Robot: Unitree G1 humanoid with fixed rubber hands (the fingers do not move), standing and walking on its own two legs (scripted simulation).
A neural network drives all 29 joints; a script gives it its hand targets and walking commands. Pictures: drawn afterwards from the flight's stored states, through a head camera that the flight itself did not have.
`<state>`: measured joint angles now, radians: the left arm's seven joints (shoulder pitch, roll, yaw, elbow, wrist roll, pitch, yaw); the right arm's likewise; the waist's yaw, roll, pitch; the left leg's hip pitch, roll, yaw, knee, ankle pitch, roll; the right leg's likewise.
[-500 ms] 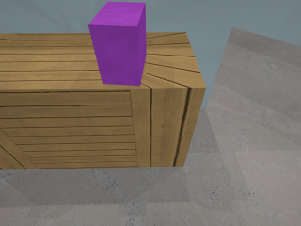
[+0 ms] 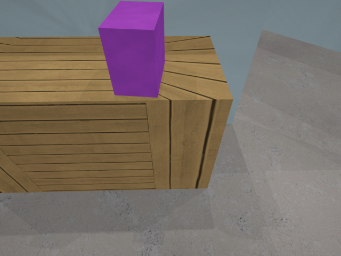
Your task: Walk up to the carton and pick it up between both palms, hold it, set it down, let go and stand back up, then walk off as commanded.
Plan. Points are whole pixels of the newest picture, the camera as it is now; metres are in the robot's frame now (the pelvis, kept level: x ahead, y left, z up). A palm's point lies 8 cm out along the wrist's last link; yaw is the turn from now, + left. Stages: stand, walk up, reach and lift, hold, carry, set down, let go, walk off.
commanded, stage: stand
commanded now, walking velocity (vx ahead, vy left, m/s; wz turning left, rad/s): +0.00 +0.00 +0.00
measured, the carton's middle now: (138, 49) +0.82 +0.15 +0.09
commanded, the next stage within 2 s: none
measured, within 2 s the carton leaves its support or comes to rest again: neither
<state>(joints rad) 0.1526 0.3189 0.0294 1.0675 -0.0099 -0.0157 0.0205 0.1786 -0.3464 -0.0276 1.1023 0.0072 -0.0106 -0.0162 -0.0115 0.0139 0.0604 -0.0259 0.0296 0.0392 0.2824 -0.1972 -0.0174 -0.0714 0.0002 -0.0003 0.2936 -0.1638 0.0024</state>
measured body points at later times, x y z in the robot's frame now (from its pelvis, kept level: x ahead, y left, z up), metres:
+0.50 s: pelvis +0.00 +0.00 +0.00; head +0.01 -0.01 +0.45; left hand +0.07 +0.30 -0.13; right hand +0.07 -0.30 -0.14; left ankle -0.02 +0.13 -0.75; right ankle +0.00 -0.12 -0.75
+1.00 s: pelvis +0.00 +0.00 +0.00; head +0.00 +0.00 +0.45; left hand +0.06 +0.29 -0.14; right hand +0.05 -0.30 -0.13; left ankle -0.02 +0.13 -0.75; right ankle +0.00 -0.12 -0.75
